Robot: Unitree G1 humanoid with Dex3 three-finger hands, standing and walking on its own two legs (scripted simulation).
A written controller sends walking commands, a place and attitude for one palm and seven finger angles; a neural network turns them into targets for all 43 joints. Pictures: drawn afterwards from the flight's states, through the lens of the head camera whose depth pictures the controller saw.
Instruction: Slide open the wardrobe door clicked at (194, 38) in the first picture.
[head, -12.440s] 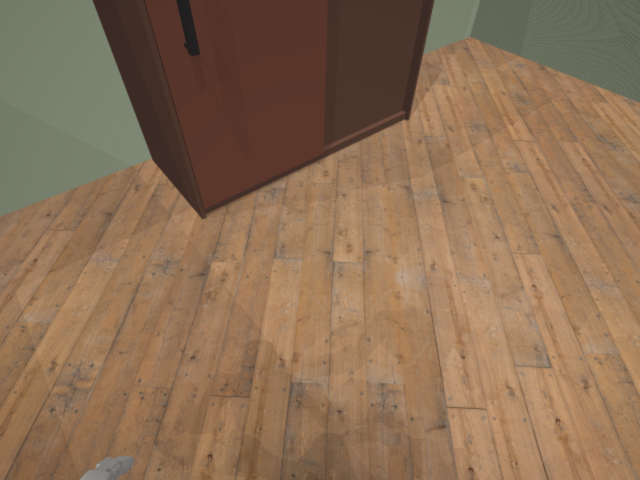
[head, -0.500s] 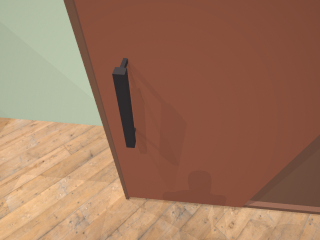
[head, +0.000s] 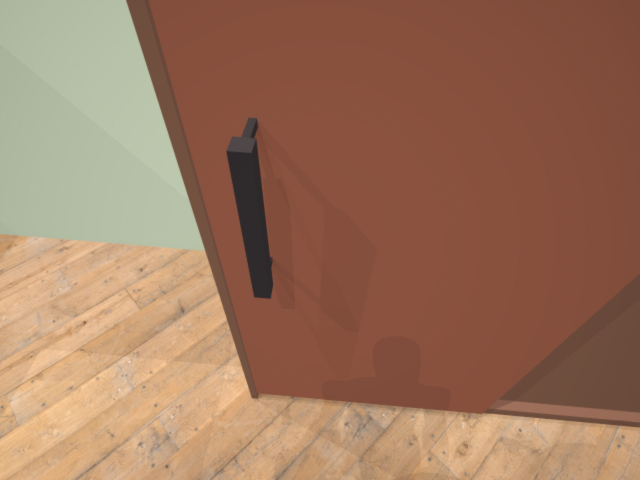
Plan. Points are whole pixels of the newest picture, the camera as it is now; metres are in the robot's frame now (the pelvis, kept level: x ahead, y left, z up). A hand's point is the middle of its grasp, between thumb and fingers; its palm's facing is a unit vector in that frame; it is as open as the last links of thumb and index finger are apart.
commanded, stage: look again from close up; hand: left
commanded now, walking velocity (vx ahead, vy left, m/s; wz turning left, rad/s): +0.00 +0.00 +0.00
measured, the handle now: (258, 220) +0.42 +0.12 +0.08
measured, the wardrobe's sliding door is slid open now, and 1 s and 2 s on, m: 0.00 0.00 0.00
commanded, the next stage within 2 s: raise the hand with hooked fingers in 0.82 s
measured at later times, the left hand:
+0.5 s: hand out of the picture -0.02 +0.15 -0.18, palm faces +0.02 -0.99 -0.15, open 7.4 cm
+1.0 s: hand out of the picture +0.03 +0.17 -0.15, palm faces +0.15 -0.96 -0.23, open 7.2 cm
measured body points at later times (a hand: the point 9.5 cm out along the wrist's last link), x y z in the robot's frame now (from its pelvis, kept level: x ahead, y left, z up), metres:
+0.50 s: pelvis +0.00 -0.01 +0.00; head +0.02 +0.00 +0.45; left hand -0.02 +0.20 -0.16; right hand -0.01 -0.22 -0.16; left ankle +0.00 +0.07 -0.74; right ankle -0.02 -0.14 -0.74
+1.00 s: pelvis +0.00 -0.02 +0.00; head +0.02 -0.01 +0.45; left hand +0.03 +0.22 -0.13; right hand +0.01 -0.24 -0.15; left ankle +0.00 +0.07 -0.74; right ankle -0.01 -0.14 -0.74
